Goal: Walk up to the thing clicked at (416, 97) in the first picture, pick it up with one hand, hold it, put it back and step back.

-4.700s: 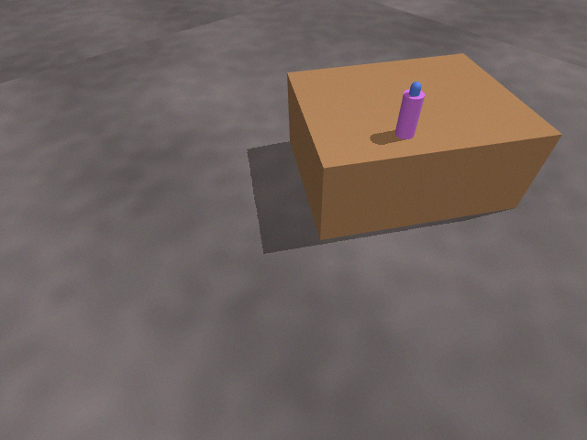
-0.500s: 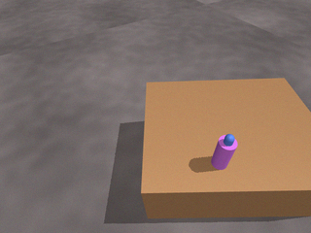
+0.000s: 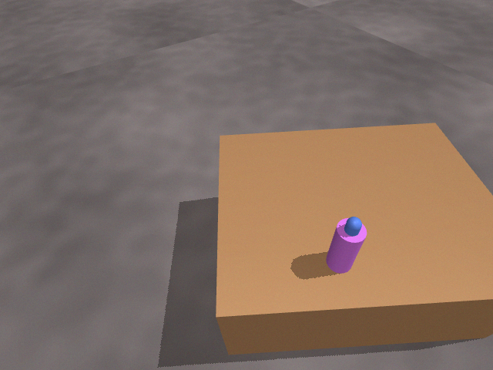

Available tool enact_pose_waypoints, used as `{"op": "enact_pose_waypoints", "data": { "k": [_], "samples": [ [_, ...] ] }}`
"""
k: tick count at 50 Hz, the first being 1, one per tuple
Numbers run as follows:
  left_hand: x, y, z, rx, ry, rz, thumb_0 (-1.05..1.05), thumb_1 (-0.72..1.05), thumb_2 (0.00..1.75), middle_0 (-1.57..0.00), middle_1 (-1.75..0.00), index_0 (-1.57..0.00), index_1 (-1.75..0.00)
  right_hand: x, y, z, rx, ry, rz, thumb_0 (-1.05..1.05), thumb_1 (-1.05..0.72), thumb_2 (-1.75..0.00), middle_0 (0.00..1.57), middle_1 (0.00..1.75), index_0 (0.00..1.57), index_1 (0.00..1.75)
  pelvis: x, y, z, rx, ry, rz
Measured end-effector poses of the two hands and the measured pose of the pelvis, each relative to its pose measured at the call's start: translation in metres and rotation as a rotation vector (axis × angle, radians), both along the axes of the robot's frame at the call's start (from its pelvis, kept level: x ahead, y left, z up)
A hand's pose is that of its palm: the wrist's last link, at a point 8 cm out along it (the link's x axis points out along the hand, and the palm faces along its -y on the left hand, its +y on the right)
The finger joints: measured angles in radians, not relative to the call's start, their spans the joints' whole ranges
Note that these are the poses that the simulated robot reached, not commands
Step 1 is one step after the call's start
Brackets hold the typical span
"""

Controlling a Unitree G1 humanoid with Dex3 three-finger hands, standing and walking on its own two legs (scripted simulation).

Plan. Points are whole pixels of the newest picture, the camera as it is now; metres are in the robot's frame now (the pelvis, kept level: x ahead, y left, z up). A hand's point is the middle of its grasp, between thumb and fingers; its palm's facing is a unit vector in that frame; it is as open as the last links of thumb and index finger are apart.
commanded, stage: walk up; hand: right
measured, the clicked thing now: (346, 242) +0.48 -0.24 -0.25
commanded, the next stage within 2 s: stand in 0.06 s
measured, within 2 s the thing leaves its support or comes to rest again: neither
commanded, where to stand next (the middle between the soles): +0.04 +0.02 m, yaw +0 degrees
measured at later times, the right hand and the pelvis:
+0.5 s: hand out of the picture +0.09 -0.26 -0.15, palm faces -0.01 +0.94 -0.34, open 7.4 cm; pelvis +0.00 -0.01 +0.00, yaw +0 degrees
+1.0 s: hand out of the picture +0.07 -0.27 -0.16, palm faces -0.02 +0.94 -0.34, open 7.4 cm; pelvis -0.01 -0.01 +0.00, yaw +0 degrees
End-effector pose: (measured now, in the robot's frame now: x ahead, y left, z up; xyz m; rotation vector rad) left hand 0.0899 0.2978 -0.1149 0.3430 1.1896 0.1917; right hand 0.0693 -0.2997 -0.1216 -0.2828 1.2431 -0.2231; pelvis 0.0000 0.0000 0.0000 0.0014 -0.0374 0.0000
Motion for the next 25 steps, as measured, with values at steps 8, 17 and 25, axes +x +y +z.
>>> {"op": "enact_pose_waypoints", "data": {
  "k": [8, 17, 25],
  "samples": [
    [0.001, 0.001, -0.001, -0.004, 0.011, 0.012, 0.0, 0.91, 0.9, -0.21, -0.3, -0.21, -0.3, 0.003, 0.003, 0.0, 0.002, 0.002, 0.009, 0.0, -0.91, -0.9, 0.21, 0.3, 0.2, 0.3, 0.003, 0.0, 0.001, 0.003, 0.003, 0.001],
    [-0.005, -0.007, -0.003, -0.022, 0.014, 0.019, 0.0, 0.91, 0.9, -0.21, -0.3, -0.21, -0.3, 0.014, 0.001, 0.005, -0.007, -0.032, 0.028, 0.0, -0.9, -0.9, 0.21, 0.3, 0.2, 0.3, 0.001, -0.004, 0.002, 0.002, -0.002, 0.005],
    [-0.017, -0.011, -0.004, -0.026, 0.023, 0.025, 0.0, 0.91, 0.9, -0.21, -0.3, -0.21, -0.3, 0.016, -0.003, 0.007, -0.008, -0.045, 0.039, 0.0, -0.91, -0.9, 0.21, 0.3, 0.2, 0.3, -0.002, -0.008, 0.002, 0.0, -0.006, 0.008]
  ]
}}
